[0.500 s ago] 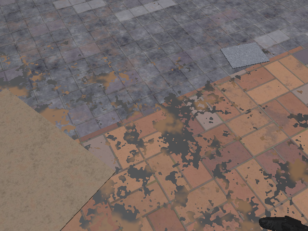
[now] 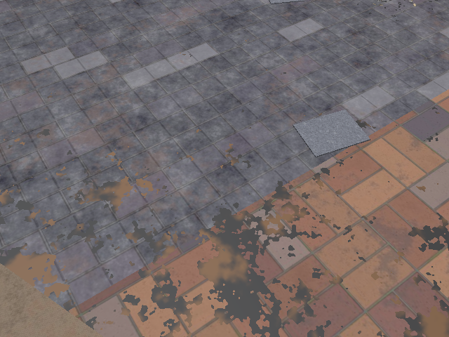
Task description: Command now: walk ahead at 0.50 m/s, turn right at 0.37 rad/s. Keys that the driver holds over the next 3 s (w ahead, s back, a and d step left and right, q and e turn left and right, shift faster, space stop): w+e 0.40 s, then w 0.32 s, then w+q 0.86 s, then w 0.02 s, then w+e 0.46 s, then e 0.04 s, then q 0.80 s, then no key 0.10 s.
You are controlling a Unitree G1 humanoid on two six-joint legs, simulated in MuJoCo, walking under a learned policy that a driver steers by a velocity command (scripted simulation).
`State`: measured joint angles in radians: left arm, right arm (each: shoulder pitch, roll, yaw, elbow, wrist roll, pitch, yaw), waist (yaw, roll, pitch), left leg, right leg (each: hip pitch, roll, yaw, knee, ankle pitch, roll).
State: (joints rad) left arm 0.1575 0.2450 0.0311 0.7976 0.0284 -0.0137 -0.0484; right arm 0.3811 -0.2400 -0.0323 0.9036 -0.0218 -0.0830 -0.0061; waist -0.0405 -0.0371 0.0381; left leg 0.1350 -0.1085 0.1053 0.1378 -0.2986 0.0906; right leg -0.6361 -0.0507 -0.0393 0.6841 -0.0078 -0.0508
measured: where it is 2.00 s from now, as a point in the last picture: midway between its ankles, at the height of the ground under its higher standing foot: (251, 166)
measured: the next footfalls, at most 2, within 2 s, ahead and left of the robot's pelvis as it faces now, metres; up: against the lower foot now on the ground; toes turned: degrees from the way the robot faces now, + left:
right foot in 0.10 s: +0.22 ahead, -0.09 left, +0.00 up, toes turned -6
left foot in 0.60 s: +0.55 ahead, +0.01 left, +0.00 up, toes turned -17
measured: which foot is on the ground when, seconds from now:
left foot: down 0.00-0.12, up 0.14-0.58, down 0.60-1.00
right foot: up 0.00-0.08, down 0.10-0.62, up 0.64-1.00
